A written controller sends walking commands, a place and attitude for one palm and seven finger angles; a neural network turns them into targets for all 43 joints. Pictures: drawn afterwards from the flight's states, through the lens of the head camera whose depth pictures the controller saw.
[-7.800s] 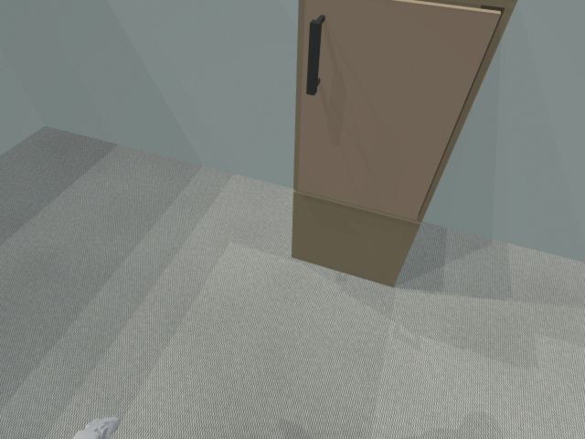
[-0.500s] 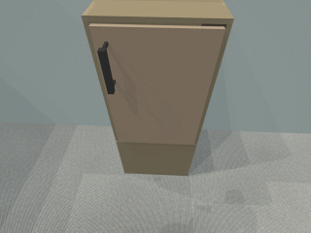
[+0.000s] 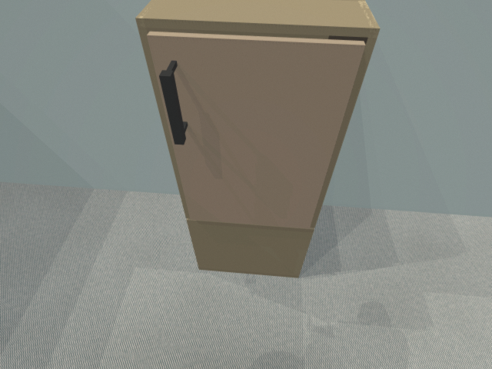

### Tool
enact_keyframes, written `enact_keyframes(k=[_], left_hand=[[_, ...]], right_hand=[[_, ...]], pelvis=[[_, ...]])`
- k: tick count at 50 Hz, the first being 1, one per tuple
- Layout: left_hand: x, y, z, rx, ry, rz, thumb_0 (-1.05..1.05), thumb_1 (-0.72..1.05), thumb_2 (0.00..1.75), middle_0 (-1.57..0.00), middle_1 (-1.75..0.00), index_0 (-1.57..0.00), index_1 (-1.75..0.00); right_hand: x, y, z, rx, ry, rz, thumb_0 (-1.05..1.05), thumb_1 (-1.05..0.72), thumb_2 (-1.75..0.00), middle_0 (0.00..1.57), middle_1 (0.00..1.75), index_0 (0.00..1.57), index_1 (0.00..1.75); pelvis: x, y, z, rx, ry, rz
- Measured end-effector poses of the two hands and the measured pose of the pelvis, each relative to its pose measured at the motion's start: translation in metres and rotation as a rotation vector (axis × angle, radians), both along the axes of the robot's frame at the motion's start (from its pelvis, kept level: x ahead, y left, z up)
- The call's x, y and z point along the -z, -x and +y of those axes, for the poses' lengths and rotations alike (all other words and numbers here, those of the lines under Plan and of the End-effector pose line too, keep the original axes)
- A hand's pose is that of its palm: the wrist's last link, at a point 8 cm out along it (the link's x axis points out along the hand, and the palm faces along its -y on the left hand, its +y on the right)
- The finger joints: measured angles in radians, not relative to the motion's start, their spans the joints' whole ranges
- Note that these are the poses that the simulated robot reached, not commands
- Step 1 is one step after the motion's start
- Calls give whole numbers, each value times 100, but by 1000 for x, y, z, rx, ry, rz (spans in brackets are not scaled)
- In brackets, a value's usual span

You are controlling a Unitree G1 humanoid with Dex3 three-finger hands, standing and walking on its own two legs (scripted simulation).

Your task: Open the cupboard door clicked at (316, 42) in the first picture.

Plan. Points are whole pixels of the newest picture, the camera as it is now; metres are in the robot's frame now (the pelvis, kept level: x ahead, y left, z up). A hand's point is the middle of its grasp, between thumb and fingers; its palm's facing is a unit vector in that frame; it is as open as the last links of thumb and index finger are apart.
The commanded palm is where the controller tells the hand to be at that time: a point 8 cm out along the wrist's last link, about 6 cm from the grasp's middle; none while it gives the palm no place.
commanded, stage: look again from close up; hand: left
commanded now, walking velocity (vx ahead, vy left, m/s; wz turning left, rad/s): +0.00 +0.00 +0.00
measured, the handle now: (176, 104) +0.58 +0.18 +0.12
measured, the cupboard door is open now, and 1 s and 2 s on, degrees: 0 0 0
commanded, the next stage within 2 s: raise the hand with hooked fingers in 0.44 s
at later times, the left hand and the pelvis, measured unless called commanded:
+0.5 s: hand out of the picture +0.04 +0.21 -0.17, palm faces +0.01 -0.98 -0.21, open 7.4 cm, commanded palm none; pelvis +0.02 +0.03 +0.00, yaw -1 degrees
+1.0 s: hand (107, 359) +0.14 +0.22 -0.04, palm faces +0.09 -1.00 -0.01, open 8.8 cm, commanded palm +0.15 +0.28 -0.01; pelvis -0.01 +0.00 -0.05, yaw +1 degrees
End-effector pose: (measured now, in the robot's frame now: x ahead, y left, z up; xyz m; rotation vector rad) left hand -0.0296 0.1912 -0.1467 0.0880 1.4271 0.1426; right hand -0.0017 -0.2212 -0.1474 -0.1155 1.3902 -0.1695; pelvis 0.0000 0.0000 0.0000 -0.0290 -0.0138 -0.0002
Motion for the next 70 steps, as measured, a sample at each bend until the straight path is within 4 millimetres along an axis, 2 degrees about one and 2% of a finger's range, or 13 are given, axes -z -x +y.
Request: enact_keyframes(k=[15, 28, 30, 36, 39, 43, 47, 50, 55, 58, 61, 65, 70], left_hand=[[-5, -45, 59, 40, -74, -85, 1, 91, 90, -20, -30, -19, -29], [-3, -65, 64, 58, -68, -84, 0, 91, 90, -20, -30, -19, -29], [-21, -91, 71, -41, -82, -243, 2, 92, 89, -20, -31, -20, -30], [-139, -207, 78, -46, -148, -1011, 2, 87, 87, -20, -34, -20, -33], [-174, -236, 68, 36, -79, -1292, 1, 82, 85, -20, -37, -20, -36], [-160, -225, 56, 161, 70, -1419, 1, 73, 82, -21, -42, -21, -41], [-118, -180, 67, 158, 112, -1293, 1, 64, 78, -22, -48, -22, -47], [-112, -149, 86, 63, 36, -1268, 1, 57, 75, -23, -52, -23, -51], [-150, -148, 99, 57, -84, -1493, 2, 45, 70, -23, -60, -23, -59], [-167, -175, 90, 172, -17, -1564, 1, 38, 67, -23, -64, -23, -63], [-170, -208, 81, 304, 84, -1474, 1, 31, 64, -24, -69, -23, -68], [-172, -231, 91, 288, 134, -1338, 1, 21, 60, -25, -75, -25, -74], [-199, -222, 119, 146, 23, -1423, 1, 10, 55, -26, -82, -26, -81]], right_hand=[[2, 1, 33, -18, -23, -14, 1, -93, -90, 20, 30, 20, 30], [-1, -10, 34, -17, -7, 3, 1, -91, -90, 20, 30, 20, 30], [-8, -22, 27, -18, 30, -87, 1, -92, -90, 21, 30, 20, 30], [-33, -96, 0, -50, 111, -505, 1, -92, -90, 21, 30, 20, 30], [-48, -137, -10, -77, 123, -677, 1, -91, -90, 20, 30, 20, 30], [-69, -178, -21, -139, 140, -837, 1, -91, -90, 20, 30, 20, 30], [-82, -204, -27, -220, 170, -918, 1, -90, -90, 20, 30, 20, 30], [-80, -213, -25, -269, 178, -929, 1, -90, -90, 20, 30, 20, 30], [-53, -204, -10, -320, 140, -879, 1, -90, -90, 20, 30, 20, 30], [-35, -185, 1, -298, 96, -830, 1, -90, -90, 20, 30, 20, 30], [-24, -158, 7, -235, 65, -776, 1, -90, -90, 21, 30, 20, 30], [-24, -121, 5, -133, 60, -717, 1, -90, -90, 21, 30, 21, 30], [-31, -93, -6, -92, 100, -667, 1, -90, -90, 21, 30, 20, 30]], pelvis=[[1, -8, 25, 9, -30, 3], [1, -18, 30, 14, -28, 12], [2, -18, 30, 12, -29, 18], [7, -14, 29, -22, -32, 48], [16, -8, 24, -13, -33, 94], [33, 3, 13, 1, -39, 140], [48, 10, 3, -6, -35, 165], [55, 14, -1, -25, -15, 167], [63, 22, -4, -57, 21, 159], [64, 29, -3, -61, 30, 151], [60, 32, -1, -47, 22, 147], [49, 30, 3, -16, 3, 140], [39, 24, 11, 0, -6, 132]])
